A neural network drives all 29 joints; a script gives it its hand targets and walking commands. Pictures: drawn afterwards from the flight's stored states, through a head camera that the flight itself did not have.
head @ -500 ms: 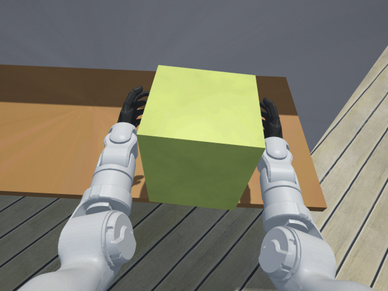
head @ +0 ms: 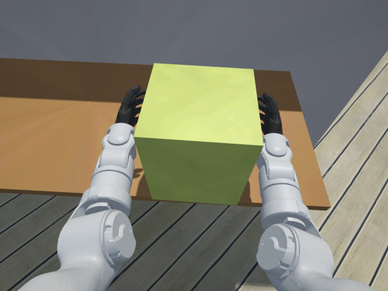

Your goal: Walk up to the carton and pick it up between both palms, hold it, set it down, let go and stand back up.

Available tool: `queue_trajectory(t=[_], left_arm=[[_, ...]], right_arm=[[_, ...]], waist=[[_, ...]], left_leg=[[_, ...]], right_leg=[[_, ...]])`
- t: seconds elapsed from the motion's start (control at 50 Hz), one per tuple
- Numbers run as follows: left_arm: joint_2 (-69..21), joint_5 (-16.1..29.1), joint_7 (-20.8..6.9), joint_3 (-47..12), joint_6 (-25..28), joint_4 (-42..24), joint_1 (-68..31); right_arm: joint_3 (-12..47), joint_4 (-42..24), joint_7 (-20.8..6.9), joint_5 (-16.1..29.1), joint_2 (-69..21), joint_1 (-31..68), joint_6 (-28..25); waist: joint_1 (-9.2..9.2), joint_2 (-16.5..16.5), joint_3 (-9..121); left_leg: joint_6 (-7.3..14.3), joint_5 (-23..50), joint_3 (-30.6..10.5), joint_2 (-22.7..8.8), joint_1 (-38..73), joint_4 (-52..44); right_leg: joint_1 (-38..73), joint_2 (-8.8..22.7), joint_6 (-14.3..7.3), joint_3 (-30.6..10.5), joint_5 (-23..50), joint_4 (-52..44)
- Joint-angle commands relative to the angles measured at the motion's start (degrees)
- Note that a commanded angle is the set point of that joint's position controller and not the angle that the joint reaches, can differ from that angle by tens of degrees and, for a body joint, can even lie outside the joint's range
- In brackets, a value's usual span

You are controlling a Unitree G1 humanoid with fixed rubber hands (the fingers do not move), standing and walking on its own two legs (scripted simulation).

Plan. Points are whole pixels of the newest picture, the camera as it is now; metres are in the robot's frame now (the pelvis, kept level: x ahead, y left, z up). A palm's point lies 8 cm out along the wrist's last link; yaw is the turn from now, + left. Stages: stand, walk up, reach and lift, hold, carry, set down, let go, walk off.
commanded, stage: set down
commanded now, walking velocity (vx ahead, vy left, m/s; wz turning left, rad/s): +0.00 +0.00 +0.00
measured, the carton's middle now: (198, 139) +0.44 -0.03 +0.04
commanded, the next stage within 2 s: none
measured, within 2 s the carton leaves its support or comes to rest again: neither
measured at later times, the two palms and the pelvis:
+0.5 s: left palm (126, 124) +0.45 +0.13 +0.09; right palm (271, 132) +0.42 -0.18 +0.09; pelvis +0.00 +0.00 +0.00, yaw +0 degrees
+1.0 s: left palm (127, 125) +0.46 +0.12 +0.08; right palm (270, 131) +0.42 -0.18 +0.08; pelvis +0.00 -0.01 +0.00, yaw +0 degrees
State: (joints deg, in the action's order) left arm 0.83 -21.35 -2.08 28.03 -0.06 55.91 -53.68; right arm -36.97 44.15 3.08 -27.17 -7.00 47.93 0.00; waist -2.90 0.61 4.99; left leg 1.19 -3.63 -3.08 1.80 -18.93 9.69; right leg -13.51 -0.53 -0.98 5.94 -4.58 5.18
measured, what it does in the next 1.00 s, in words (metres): stands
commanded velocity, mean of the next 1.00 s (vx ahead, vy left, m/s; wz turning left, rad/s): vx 0.00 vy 0.00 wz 0.00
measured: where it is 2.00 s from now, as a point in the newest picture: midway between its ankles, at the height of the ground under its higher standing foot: outside the picture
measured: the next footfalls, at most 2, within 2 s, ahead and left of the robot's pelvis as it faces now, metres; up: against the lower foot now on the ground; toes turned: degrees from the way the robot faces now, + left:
none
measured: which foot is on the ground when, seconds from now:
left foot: down 0.00-1.00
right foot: down 0.00-1.00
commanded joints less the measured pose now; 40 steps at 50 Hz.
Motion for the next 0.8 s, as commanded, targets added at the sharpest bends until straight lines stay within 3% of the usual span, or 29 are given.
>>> queue_trajectory(t=[0.0, 0.06, 0.3, 0.48, 0.78], left_arm=[[-23.33, -0.32, -4.10, -10.44, 2.00, -4.73, -30.83], [-24.35, -0.75, -4.13, -11.11, 2.21, -4.77, -30.56], [-22.49, -2.52, -4.94, -6.83, 3.83, -2.14, -29.46], [-21.48, -4.30, -4.83, -5.12, 4.76, -1.49, -28.78], [-19.41, -5.51, -5.23, -2.33, 5.33, -0.59, -24.76]], right_arm=[[16.20, -2.89, -6.07, -0.25, -21.52, 33.68, -4.33], [15.49, -2.47, -6.31, -1.11, -22.08, 32.14, -4.14], [13.75, -2.51, -6.70, -4.05, -23.00, 31.30, -4.84], [11.22, -2.75, -7.02, -6.38, -22.04, 30.52, -5.74], [9.79, -1.96, -7.26, -7.09, -20.00, 26.36, -5.39]], waist=[[-0.64, 2.37, 37.38], [-1.23, 2.80, 36.54], [-0.19, 0.53, 33.39], [-0.20, 1.49, 31.77], [0.06, 0.42, 27.24]], left_leg=[[-1.69, 19.67, -0.51, -1.91, 15.19, 3.72], [-2.35, 20.15, -0.62, -2.23, 15.98, 4.06], [-1.26, 15.35, 0.08, -1.70, 11.78, 1.39], [-1.39, 13.53, 0.18, -1.87, 12.69, 0.93], [-1.79, 11.31, 0.64, -1.74, 13.61, 0.01]], right_leg=[[17.20, -0.23, 2.43, 0.83, 34.21, 8.22], [15.70, -0.31, 2.18, 0.82, 33.22, 7.50], [18.69, 0.03, 3.32, 0.85, 32.61, 8.24], [15.75, 0.02, 3.51, 1.19, 28.63, 7.29], [14.09, -0.39, 3.93, 1.45, 25.15, 6.18]])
